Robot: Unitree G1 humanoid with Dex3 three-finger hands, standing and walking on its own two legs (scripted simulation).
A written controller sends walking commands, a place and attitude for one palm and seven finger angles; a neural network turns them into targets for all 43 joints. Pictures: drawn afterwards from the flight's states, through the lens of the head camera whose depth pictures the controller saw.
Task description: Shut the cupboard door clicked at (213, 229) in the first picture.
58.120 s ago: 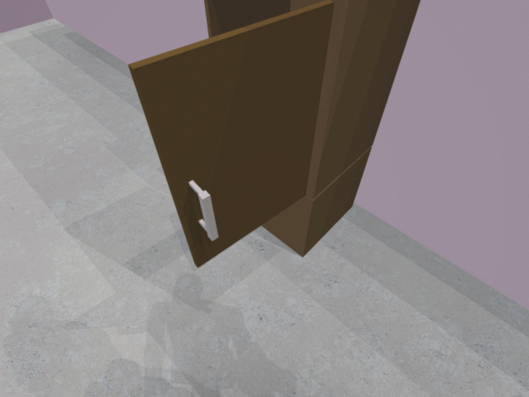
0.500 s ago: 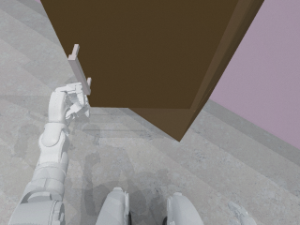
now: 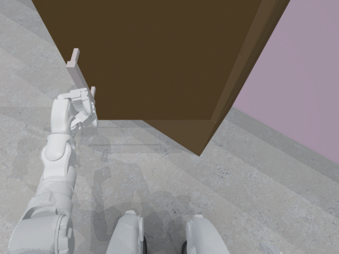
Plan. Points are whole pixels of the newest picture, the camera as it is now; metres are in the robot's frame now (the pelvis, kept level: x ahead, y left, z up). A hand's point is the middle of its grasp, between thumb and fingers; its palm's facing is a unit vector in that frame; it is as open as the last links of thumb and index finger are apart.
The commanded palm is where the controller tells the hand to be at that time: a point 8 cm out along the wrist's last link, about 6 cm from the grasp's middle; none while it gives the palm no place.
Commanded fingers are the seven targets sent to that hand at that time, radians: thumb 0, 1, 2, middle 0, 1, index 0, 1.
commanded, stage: push the door shut along its arc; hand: left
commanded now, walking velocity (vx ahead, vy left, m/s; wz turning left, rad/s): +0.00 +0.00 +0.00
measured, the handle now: (84, 80) +0.53 +0.21 +0.03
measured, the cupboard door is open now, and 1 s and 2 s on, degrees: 36 25 19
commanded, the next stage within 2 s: pull the fist back off the door in 1.42 s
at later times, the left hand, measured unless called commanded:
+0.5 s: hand (92, 96) +0.48 +0.18 +0.04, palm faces -0.11 -0.99 -0.04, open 3.1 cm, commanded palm +0.47 +0.22 +0.03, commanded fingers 0.00 0.90 0.90 -1.30 -1.50 -1.30 -1.50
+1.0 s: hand (101, 80) +0.53 +0.17 +0.04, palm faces -0.22 -0.97 -0.03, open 3.1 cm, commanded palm +0.54 +0.18 +0.03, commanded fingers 0.00 0.90 0.90 -1.30 -1.50 -1.30 -1.50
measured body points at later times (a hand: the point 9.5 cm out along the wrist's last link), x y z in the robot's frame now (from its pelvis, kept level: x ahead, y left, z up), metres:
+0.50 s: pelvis -0.01 +0.00 -0.02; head +0.13 +0.02 +0.41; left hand +0.48 +0.24 +0.04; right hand +0.06 -0.27 -0.13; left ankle +0.05 +0.11 -0.61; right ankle +0.01 -0.11 -0.61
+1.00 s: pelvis -0.02 +0.02 -0.03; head +0.15 +0.05 +0.38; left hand +0.53 +0.22 +0.04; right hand -0.01 -0.26 -0.13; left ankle +0.05 +0.11 -0.61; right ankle +0.01 -0.11 -0.61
